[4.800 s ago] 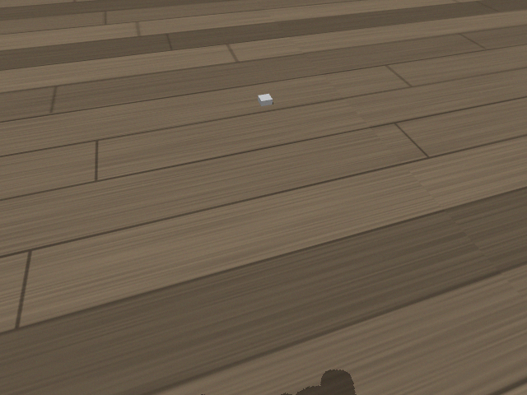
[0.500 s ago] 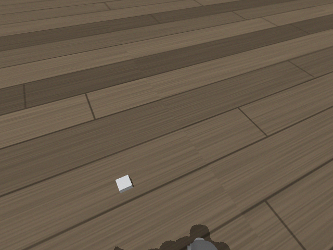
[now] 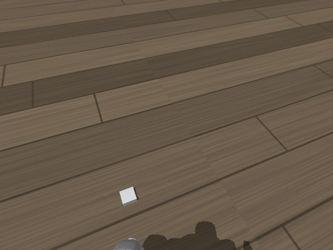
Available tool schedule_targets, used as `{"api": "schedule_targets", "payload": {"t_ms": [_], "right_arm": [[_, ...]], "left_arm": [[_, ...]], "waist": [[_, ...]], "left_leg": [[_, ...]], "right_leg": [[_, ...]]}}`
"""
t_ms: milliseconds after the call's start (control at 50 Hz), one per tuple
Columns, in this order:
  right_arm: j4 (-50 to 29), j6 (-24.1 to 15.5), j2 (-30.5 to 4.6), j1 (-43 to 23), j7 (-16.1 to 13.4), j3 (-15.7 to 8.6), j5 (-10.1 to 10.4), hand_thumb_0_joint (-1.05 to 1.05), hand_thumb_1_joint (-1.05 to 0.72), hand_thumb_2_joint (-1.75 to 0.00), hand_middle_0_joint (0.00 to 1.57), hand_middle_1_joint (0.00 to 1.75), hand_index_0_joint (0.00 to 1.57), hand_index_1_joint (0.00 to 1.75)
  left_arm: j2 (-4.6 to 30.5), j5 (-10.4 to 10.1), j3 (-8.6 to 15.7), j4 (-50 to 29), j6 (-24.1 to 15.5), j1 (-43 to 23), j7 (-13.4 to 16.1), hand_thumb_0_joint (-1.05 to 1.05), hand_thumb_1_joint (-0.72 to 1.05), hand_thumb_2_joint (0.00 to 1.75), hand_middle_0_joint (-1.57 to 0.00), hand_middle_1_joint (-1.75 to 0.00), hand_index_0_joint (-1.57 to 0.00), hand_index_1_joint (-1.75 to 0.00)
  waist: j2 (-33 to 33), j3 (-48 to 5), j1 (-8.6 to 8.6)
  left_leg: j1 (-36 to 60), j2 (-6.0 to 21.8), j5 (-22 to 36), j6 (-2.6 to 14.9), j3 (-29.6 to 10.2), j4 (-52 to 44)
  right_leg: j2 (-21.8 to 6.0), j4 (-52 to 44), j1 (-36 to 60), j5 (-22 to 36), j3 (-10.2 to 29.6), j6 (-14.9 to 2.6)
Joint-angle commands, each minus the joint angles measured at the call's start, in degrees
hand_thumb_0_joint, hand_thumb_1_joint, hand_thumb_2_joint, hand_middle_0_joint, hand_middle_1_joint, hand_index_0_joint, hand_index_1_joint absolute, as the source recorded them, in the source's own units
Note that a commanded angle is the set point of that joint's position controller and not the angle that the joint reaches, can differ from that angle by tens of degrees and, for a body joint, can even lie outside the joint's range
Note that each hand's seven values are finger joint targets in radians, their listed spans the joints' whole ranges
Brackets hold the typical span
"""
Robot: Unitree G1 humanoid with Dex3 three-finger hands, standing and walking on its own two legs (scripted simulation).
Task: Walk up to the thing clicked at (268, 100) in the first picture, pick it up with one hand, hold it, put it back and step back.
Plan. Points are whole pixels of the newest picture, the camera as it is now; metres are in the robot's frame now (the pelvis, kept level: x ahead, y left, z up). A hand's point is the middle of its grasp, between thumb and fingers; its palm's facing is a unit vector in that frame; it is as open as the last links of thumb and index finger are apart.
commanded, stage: walk up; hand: left
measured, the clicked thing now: (128, 196) +0.49 +0.22 -0.73
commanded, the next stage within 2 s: stand in 1.50 s
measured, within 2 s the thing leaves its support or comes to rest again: neither
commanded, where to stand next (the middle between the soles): +0.11 -0.01 m, yaw +0 degrees
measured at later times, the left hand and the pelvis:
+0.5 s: hand out of the picture +0.13 +0.25 -0.13, palm faces -0.03 -0.93 -0.37, open 7.4 cm; pelvis +0.06 -0.01 +0.02, yaw -1 degrees
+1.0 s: hand (69, 243) +0.15 +0.25 -0.13, palm faces -0.01 -0.95 -0.33, open 7.4 cm; pelvis +0.07 +0.00 +0.03, yaw +0 degrees
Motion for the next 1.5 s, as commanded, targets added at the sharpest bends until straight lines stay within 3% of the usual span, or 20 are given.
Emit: {"api": "schedule_targets", "payload": {"t_ms": [0, 80, 140, 160, 180, 200, 220, 240, 280, 300, 320, 360, 420, 500, 640, 760, 920, 1200, 1400, 1480], "right_arm": [[-3.7, -1.0, -18.8, 4.1, -1.4, -5.1, 0.6, 0.0, -0.9, -0.9, 0.2, 0.3, 0.2, 0.3], [-4.2, -0.8, -16.0, -1.2, -1.3, -3.7, -0.1, 0.0, -0.9, -0.9, 0.2, 0.3, 0.2, 0.3], [-4.9, 0.2, -14.0, -5.0, -1.1, -2.5, 0.3, 0.0, -0.9, -0.9, 0.2, 0.3, 0.2, 0.3], [-4.7, 0.5, -11.9, -4.7, -1.1, -1.7, 0.7, 0.0, -0.9, -0.9, 0.2, 0.3, 0.2, 0.3], [-4.5, 0.7, -9.7, -3.3, -1.1, -0.8, 0.9, 0.0, -0.9, -0.9, 0.2, 0.3, 0.2, 0.3], [-4.4, 0.9, -7.2, -4.4, -1.0, -0.2, 1.2, 0.0, -0.9, -0.9, 0.2, 0.3, 0.2, 0.3], [-2.6, 0.9, -10.2, -4.8, -1.6, -1.2, 0.9, 0.0, -0.9, -0.9, 0.2, 0.3, 0.2, 0.3], [-1.3, 0.6, -10.6, -3.0, -1.5, -1.2, 1.1, 0.0, -0.9, -0.9, 0.2, 0.3, 0.2, 0.3], [1.4, -0.8, -10.0, -0.6, -1.7, -0.9, 1.6, 0.0, -0.9, -0.9, 0.2, 0.3, 0.2, 0.3], [2.1, -1.2, -11.1, -0.6, -1.9, -1.1, 1.3, 0.0, -0.9, -0.9, 0.2, 0.3, 0.2, 0.3], [1.7, -1.6, -12.4, -2.5, -1.9, -1.0, 1.1, 0.0, -0.9, -0.9, 0.2, 0.3, 0.2, 0.3], [2.6, -1.4, -12.0, -5.4, -1.6, -0.1, 1.7, 0.0, -0.9, -0.9, 0.2, 0.3, 0.2, 0.3], [4.7, -1.0, -11.4, -5.4, -1.9, 0.3, 1.7, 0.0, -0.9, -0.9, 0.2, 0.3, 0.2, 0.3], [6.6, -1.0, -11.2, -6.7, -2.1, 0.5, 1.8, 0.0, -0.9, -0.9, 0.2, 0.3, 0.2, 0.3], [9.2, -0.7, -10.5, -9.8, -2.2, 0.9, 1.4, 0.0, -0.9, -0.9, 0.2, 0.3, 0.2, 0.3], [10.2, -0.6, -10.0, -10.5, -2.1, 1.1, 1.2, 0.0, -0.9, -0.9, 0.2, 0.3, 0.2, 0.3], [10.4, -0.6, -10.3, -11.2, -2.1, 0.9, 0.8, 0.0, -0.9, -0.9, 0.2, 0.3, 0.2, 0.3], [10.9, -0.5, -9.8, -9.7, -2.4, 0.9, 0.9, 0.0, -0.9, -0.9, 0.2, 0.3, 0.2, 0.3], [10.6, -0.2, -9.5, -10.3, -2.5, 0.8, 0.8, 0.0, -0.9, -0.9, 0.2, 0.3, 0.2, 0.3], [10.0, -0.1, -9.1, -11.2, -2.6, 1.1, 0.8, 0.0, -0.9, -0.9, 0.2, 0.3, 0.2, 0.3]], "left_arm": [[13.5, 0.5, 3.5, -2.4, -0.6, 1.8, 1.2, 0.0, 0.9, 0.9, -0.2, -0.3, -0.2, -0.3], [10.8, 0.6, 3.8, 1.4, -1.2, 5.5, 0.4, 0.0, 0.9, 0.9, -0.2, -0.3, -0.2, -0.3], [9.2, 1.1, 4.1, 3.2, -1.3, 6.3, 0.7, 0.0, 0.9, 0.9, -0.2, -0.3, -0.2, -0.3], [9.8, 1.5, 4.3, 3.3, -1.5, 5.3, 1.0, 0.0, 0.9, 0.9, -0.2, -0.3, -0.2, -0.3], [11.2, 2.0, 4.7, 2.8, -1.8, 4.2, 1.2, 0.0, 0.9, 0.9, -0.2, -0.3, -0.2, -0.3], [15.1, 2.5, 5.0, 1.2, -2.4, 0.6, 1.4, 0.0, 0.9, 0.9, -0.2, -0.3, -0.2, -0.3], [16.9, 2.0, 5.0, 0.9, -2.1, -4.0, 1.1, 0.0, 0.9, 0.9, -0.2, -0.3, -0.2, -0.3], [14.9, 1.4, 4.4, 0.0, -2.1, -7.5, 1.0, 0.0, 0.9, 0.9, -0.2, -0.3, -0.2, -0.3], [12.1, 0.9, 3.1, 0.8, -2.1, -9.3, 1.0, 0.0, 0.9, 0.9, -0.2, -0.3, -0.2, -0.3], [10.7, 0.4, 2.6, 1.6, -2.0, -8.1, 0.8, 0.0, 0.9, 0.9, -0.2, -0.3, -0.2, -0.3], [9.5, 0.0, 2.3, 2.2, -1.8, -6.4, 0.6, 0.0, 0.9, 0.9, -0.2, -0.3, -0.2, -0.3], [10.2, 0.0, 2.4, 4.2, -1.7, -5.2, 0.7, 0.0, 0.9, 0.9, -0.2, -0.3, -0.2, -0.3], [11.1, -0.3, 2.4, 5.0, -1.6, -8.1, 0.9, 0.0, 0.9, 0.9, -0.2, -0.3, -0.2, -0.3], [10.2, -0.3, 2.0, 6.5, -1.2, -10.1, 1.0, 0.0, 0.9, 0.9, -0.2, -0.3, -0.2, -0.3], [9.1, -0.4, 1.5, 9.0, -0.4, -14.1, 0.8, 0.0, 0.9, 0.9, -0.2, -0.3, -0.2, -0.3], [8.9, -0.1, 1.5, 10.2, -0.5, -16.0, 0.5, 0.0, 0.9, 0.9, -0.2, -0.3, -0.2, -0.3], [8.5, 0.4, 1.6, 11.0, -0.3, -15.9, 0.2, 0.0, 0.9, 0.9, -0.2, -0.3, -0.2, -0.3], [8.1, 0.4, 2.0, 11.7, -0.1, -14.3, 0.4, 0.0, 0.9, 0.9, -0.2, -0.3, -0.2, -0.3], [7.9, 0.6, 2.1, 11.2, 0.1, -14.1, 0.5, 0.0, 0.9, 0.9, -0.2, -0.3, -0.2, -0.3], [7.9, 0.4, 2.0, 11.3, 0.0, -13.9, 0.8, 0.0, 0.9, 0.9, -0.2, -0.3, -0.2, -0.3]], "waist": [[8.7, -5.1, -3.61], [13.3, -5.5, -1.6], [10.1, -6.5, 0.03], [7.6, -6.6, 0.29], [1.7, -5.6, 0.21], [-7.0, -3.2, -0.58], [-7.8, -0.4, -1.26], [-4.5, 0.0, -3.1], [-3.9, -4.6, -4.57], [-3.4, -7.4, -4.19], [-1.1, -9.3, -2.55], [-1.7, -8.2, -0.71], [-0.4, -8.7, -1.83], [-0.1, -11.5, -1.72], [1.7, -8.3, -1.45], [1.2, -9.2, -1.94], [1.4, -8.3, -2.21], [0.6, -9.3, -2.25], [0.8, -8.8, -2.22], [0.9, -7.6, -1.99]], "left_leg": [[11.6, 18.4, -24.0, 14.7, -29.4, -22.1], [4.2, 12.7, -13.8, 11.43, -16.6, -17.9], [-2.6, 10.1, -17.5, 8.33, -11.5, -13.6], [-5.1, 8.9, -19.3, 6.26, -10.5, -11.6], [-7.3, 6.7, -20.8, 4.03, -8.1, -6.9], [-8.3, 0.7, -18.1, 0.88, -4.1, 1.7], [-1.3, 0.1, -16.8, 0.63, -3.0, 7.1], [0.5, 1.1, -12.8, 0.7, -3.6, 4.0], [9.7, 1.7, -0.3, 1.41, -3.3, -6.7], [13.7, 3.7, 4.2, 2.27, -7.3, -8.8], [12.1, 6.6, 5.4, 3.78, -11.7, -10.6], [8.4, 6.4, 7.1, 4.0, -10.3, -9.2], [10.9, 4.3, 11.2, 2.39, -7.1, -9.4], [13.8, 5.2, 15.5, 2.92, -7.2, -10.4], [12.3, 5.6, 10.9, 2.04, -8.4, -16.8], [14.3, 5.2, 11.9, 1.28, -7.3, -18.1], [13.8, 5.0, 4.3, 1.32, -7.9, -20.6], [14.8, 4.7, 11.1, 1.14, -8.0, -19.8], [15.0, 4.3, 11.6, 0.97, -7.7, -19.7], [15.1, 5.5, 16.0, 0.63, -8.1, -19.8]], "right_leg": [[1.0, 13.5, -15.1, -9.0, 3.6, -1.94], [1.3, 1.8, -4.4, -1.7, 1.2, -1.53], [3.9, -10.4, 6.5, 7.1, -1.3, -1.29], [3.6, -13.3, 9.3, 7.3, 0.1, -2.04], [-0.6, -19.4, 9.1, 1.6, 7.2, -3.38], [-10.4, -28.2, 2.4, -12.1, 25.2, -7.26], [-14.8, -30.3, -6.8, -15.4, 28.0, -11.09], [-12.6, -27.6, -4.8, -8.0, 22.5, -10.62], [-7.2, -19.6, -3.3, 13.1, 11.5, -6.24], [-4.8, -16.7, -3.6, 18.5, 8.5, -4.26], [-1.3, -15.0, 0.0, 18.0, 5.1, -2.46], [-1.2, -17.8, 5.3, 13.7, 5.3, -2.44], [-3.4, -18.7, 6.4, 21.5, 6.3, -3.3], [-3.0, -19.7, 9.2, 23.6, 4.6, -2.57], [-2.3, -23.4, 11.0, 17.6, 3.7, -1.71], [-3.0, -26.7, 12.9, 19.2, 3.7, -1.25], [-2.8, -28.7, 12.4, 14.6, 3.4, -1.03], [-3.0, -28.9, 14.2, 18.1, 2.4, -0.59], [-3.2, -28.9, 14.2, 19.4, 2.2, -0.44], [-4.4, -29.3, 14.0, 22.6, 3.2, -0.28]]}}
